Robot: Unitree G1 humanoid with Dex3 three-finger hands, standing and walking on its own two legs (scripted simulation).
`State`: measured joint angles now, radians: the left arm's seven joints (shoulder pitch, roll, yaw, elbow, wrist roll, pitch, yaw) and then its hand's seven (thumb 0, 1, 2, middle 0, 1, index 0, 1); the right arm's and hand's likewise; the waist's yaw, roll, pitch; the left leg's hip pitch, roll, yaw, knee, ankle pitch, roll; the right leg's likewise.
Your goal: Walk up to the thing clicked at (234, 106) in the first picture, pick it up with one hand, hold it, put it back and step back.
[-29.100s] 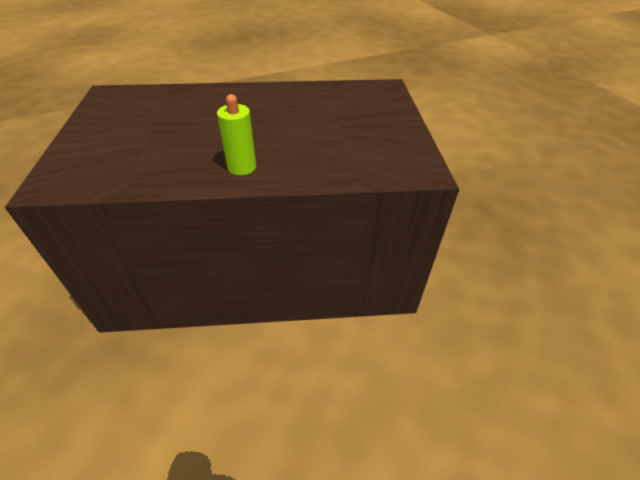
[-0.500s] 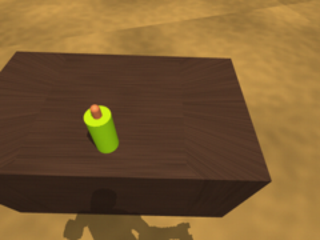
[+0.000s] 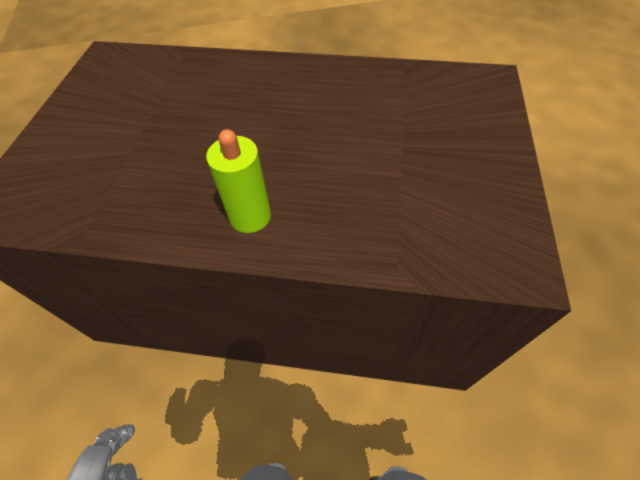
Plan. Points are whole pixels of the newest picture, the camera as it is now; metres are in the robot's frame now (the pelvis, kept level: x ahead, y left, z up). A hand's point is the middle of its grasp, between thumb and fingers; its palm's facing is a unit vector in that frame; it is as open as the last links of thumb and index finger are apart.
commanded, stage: step back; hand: left
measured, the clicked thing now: (239, 179) +0.59 +0.18 -0.05
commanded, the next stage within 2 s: none
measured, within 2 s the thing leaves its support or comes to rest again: neither
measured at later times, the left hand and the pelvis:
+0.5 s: hand out of the picture -0.07 +0.30 -0.15, palm faces -0.10 -0.90 -0.43, open 7.4 cm; pelvis -0.15 +0.02 -0.01, yaw -7 degrees
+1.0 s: hand out of the picture -0.15 +0.32 -0.14, palm faces -0.02 -0.92 -0.38, open 7.4 cm; pelvis -0.31 +0.06 -0.01, yaw -1 degrees
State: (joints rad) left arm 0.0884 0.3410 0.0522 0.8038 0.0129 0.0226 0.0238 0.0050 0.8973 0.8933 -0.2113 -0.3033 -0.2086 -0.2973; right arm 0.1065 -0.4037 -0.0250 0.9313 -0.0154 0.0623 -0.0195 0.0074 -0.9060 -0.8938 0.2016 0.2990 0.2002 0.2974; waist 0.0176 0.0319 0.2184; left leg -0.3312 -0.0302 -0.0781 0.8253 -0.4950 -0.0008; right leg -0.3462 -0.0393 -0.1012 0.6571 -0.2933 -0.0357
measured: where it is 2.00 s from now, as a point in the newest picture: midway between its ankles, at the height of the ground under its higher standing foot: outside the picture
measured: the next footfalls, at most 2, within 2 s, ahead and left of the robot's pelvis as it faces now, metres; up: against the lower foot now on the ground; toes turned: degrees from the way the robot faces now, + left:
left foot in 0.06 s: +0.02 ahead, +0.13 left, +0.00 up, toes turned -2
right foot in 0.50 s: -0.15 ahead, -0.10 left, +0.00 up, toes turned -5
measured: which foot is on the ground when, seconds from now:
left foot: up 0.00-0.04, down 0.06-0.54, up 0.56-0.90, down 0.92-1.00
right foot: down 0.00-0.08, up 0.10-0.48, down 0.50-0.94, up 0.96-1.00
